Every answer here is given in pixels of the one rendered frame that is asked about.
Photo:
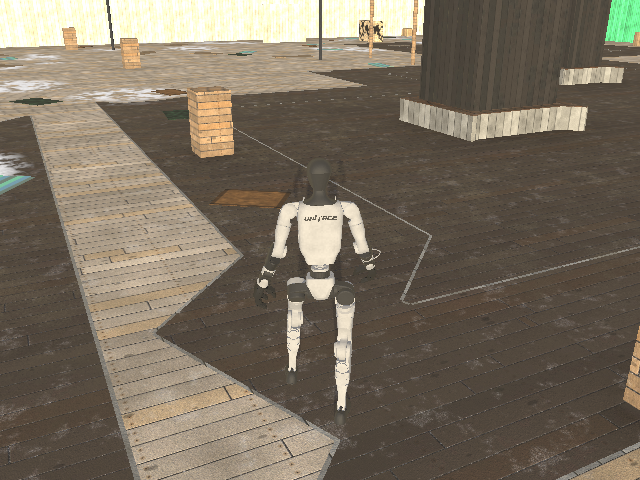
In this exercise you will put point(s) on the left robot hand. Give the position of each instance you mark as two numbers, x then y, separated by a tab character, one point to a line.
258	294

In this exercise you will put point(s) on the right robot hand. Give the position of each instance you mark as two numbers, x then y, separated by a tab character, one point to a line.
369	277

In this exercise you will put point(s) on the robot right forearm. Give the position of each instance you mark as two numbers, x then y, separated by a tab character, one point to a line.
367	258

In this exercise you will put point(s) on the left robot thigh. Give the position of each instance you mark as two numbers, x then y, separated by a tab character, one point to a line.
296	292

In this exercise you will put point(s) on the robot left forearm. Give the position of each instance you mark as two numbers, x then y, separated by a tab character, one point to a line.
268	269

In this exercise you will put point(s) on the robot torso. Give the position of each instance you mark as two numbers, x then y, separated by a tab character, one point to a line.
319	238

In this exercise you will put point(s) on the robot right upper arm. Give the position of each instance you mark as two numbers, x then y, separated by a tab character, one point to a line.
351	211

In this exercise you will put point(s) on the robot left upper arm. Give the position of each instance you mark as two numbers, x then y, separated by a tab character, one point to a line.
287	212

